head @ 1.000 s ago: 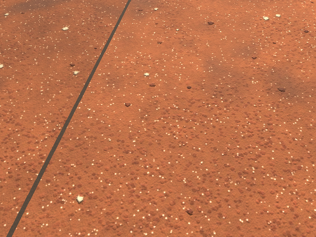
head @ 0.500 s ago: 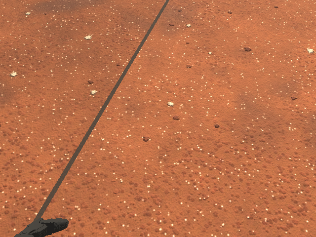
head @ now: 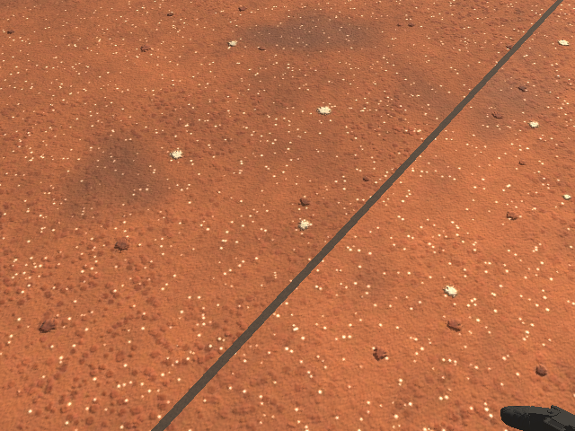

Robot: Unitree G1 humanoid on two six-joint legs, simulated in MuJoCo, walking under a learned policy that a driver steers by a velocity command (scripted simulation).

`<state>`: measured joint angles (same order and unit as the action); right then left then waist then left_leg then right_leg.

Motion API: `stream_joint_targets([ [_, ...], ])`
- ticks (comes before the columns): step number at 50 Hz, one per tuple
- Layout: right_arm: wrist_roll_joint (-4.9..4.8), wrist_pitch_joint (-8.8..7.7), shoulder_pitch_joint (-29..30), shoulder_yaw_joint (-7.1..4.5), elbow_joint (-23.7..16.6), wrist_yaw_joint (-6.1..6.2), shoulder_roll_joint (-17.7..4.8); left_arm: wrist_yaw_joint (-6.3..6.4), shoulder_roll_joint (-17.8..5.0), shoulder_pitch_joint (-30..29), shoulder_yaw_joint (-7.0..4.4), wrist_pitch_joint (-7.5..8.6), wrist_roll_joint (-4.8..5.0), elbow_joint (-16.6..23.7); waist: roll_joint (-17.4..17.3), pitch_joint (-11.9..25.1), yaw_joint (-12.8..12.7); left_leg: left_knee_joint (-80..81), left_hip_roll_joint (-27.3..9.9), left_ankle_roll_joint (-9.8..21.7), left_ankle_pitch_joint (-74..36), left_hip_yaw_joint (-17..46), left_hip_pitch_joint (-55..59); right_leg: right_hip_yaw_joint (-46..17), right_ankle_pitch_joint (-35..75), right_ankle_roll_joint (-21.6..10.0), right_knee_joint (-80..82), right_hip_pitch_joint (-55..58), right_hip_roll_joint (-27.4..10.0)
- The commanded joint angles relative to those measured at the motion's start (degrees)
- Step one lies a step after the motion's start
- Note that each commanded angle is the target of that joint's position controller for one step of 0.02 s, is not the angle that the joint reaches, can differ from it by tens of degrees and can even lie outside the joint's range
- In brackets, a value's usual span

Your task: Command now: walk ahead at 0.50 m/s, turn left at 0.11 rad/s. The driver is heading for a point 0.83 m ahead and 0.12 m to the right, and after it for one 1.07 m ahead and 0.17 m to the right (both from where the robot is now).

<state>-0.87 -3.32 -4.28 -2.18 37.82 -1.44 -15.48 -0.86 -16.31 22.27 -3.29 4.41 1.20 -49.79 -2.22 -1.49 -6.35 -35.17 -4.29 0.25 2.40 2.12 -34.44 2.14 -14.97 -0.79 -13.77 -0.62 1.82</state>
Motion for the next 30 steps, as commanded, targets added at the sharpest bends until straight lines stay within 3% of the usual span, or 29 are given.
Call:
stream_joint_targets([
  [1, -0.31, -1.13, 5.4, -1.0, -5.6, -0.6, -4.2, 0.37, -10.5, -0.7, -2.32, 0.0, 0.56, 2.0, 7.1, -1.6, 2.2, 3.7, 1.4, 1.5, 0.3, -1.3, 3.1, -8.5, 19.3, -9.0, 2.8, -0.9, -16.1],
  [3, -0.03, -1.27, 1.8, -1.83, -4.8, -0.66, -5.8, 0.69, -11.6, -1.6, -2.53, -0.65, 0.69, 1.6, 7.4, 0.4, 5.4, 6.7, 3.1, 3.3, 2.2, -2.9, 10.1, -7.1, 28.8, -7.5, -2.5, 0.4, -16.0],
  [4, 0.33, -1.18, -4.6, -2.96, -2.8, -0.35, -7.7, 0.86, -11.0, -1.8, -2.25, -0.86, 0.7, 1.5, 6.5, 4.4, 8.7, 8.2, 4.5, 4.8, 1.8, -4.3, 19.9, -4.8, 36.4, -6.2, -10.2, -1.1, -13.8],
  [5, 0.58, -0.99, -13.7, -4.3, -0.5, 0.23, -10.7, 1.04, -9.1, -2.0, -1.37, -0.8, -0.08, 2.2, 4.7, 10.6, 12.8, 6.8, 1.1, 7.0, 1.0, -0.7, 34.1, -2.4, 32.8, -4.2, -22.4, -8.0, -11.1],
  [6, 1.75, -0.49, -20.5, -5.48, 0.2, 0.82, -16.4, 0.93, -3.7, 1.8, 0.49, 0.06, -1.24, 4.3, -7.4, 19.0, 12.8, 8.1, -13.8, 14.4, 6.5, 22.3, 54.9, 1.1, 10.3, 0.0, -44.6, -29.1, -3.5],
  [7, 0.69, -0.27, -21.9, -4.85, 0.9, 0.59, -14.3, 0.72, -4.1, 2.4, 0.68, 1.16, -0.8, 3.7, -13.0, 23.2, 12.8, 16.2, -18.3, 18.5, 14.2, 39.4, 57.3, -5.7, -17.9, 0.4, -55.1, -38.4, -0.2],
  [8, 0.36, -0.41, -18.4, -3.63, 0.8, 0.37, -11.2, 0.25, -8.8, -1.2, -0.71, 1.78, 0.68, 4.6, -8.3, 14.8, 12.4, 17.6, -16.6, 16.3, 18.4, 33.7, 51.1, -7.6, -15.8, -0.2, -59.2, -43.9, -3.8],
  [9, 0.39, -0.53, -14.9, -3.04, 0.3, 0.29, -9.5, 0.12, -8.9, -5.0, -0.7, 2.01, 1.06, 5.4, -5.6, 8.9, 11.2, 18.6, -14.0, 14.6, 16.3, 26.0, 43.5, -6.1, -10.7, -0.8, -57.7, -44.1, -6.4],
  [10, 0.84, -0.69, -11.6, -2.61, 0.3, 0.03, -8.1, 0.3, -8.2, -6.8, -0.74, 1.91, 0.3, 5.6, -2.6, 4.9, 9.5, 20.6, -11.5, 13.7, 12.1, 20.9, 36.2, -5.3, -6.6, -0.6, -54.4, -42.3, -8.0],
  [11, 1.25, -1.09, -9.4, -2.15, 0.1, -0.17, -6.5, 0.45, -7.9, -6.4, -1.03, 1.37, -0.4, 5.2, -3.1, 3.3, 7.6, 22.4, -9.6, 12.9, 7.2, 17.3, 31.1, -5.8, -3.6, -0.3, -51.4, -39.0, -9.6],
  [13, 1.21, -1.78, -8.1, -2.26, 0.6, -0.3, -6.4, 0.42, -5.6, -4.5, -0.66, 0.15, -0.57, 4.4, -3.7, 2.9, 5.5, 25.3, -8.4, 13.5, 1.8, 13.5, 25.8, -5.6, -0.4, 0.6, -49.2, -34.6, -10.1],
  [15, 1.01, -2.45, -8.8, -2.6, 1.8, -0.09, -7.4, 0.69, -4.8, -6.4, -0.54, -0.58, -0.9, 5.0, -2.5, 1.6, 5.1, 27.1, -8.0, 14.2, -2.0, 10.2, 24.5, -5.4, 3.6, 1.7, -45.3, -36.1, -10.2],
  [18, 0.88, -2.36, -11.1, -2.83, 3.7, 0.64, -8.3, 0.53, -3.9, -12.5, -0.21, -0.41, -1.27, 6.7, -0.9, -0.1, 6.6, 28.0, -6.9, 13.2, -4.5, 6.1, 25.5, -5.3, 13.3, 2.4, -34.8, -38.1, -9.9],
  [21, 0.46, -1.99, -14.0, -3.04, 5.5, 1.19, -9.5, -0.24, -2.7, -18.7, 0.45, 0.27, -0.93, 8.1, -0.7, -1.4, 8.9, 28.5, -5.8, 11.7, -3.4, 3.0, 25.9, -3.7, 21.1, 2.0, -24.4, -35.4, -8.0],
  [26, -0.12, -0.75, -19.0, -3.35, 9.2, 1.57, -10.5, -1.72, -3.5, -25.9, 0.67, 0.87, -0.38, 11.1, -0.6, -3.2, 10.9, 25.2, -9.3, 11.0, -4.6, 3.7, 34.7, -3.7, 18.6, 0.1, -16.9, -36.8, -6.4],
  [29, -0.23, 0.2, -18.8, -3.7, 10.2, 1.99, -11.3, -2.24, -5.1, -23.7, 0.16, 1.19, -0.48, 11.0, -2.1, -1.2, 8.7, 20.0, -10.5, 9.4, -15.1, 3.9, 39.2, -2.3, 11.9, -2.2, -14.7, -32.0, -4.6],
  [30, -0.23, 0.53, -17.8, -3.74, 10.2, 2.12, -11.7, -2.07, -6.4, -19.4, -0.56, 1.27, -0.61, 9.9, -2.6, 1.6, 6.0, 14.8, -9.3, 8.5, -24.8, 2.7, 39.1, -0.4, 11.0, -3.4, -13.5, -25.0, -2.7],
])
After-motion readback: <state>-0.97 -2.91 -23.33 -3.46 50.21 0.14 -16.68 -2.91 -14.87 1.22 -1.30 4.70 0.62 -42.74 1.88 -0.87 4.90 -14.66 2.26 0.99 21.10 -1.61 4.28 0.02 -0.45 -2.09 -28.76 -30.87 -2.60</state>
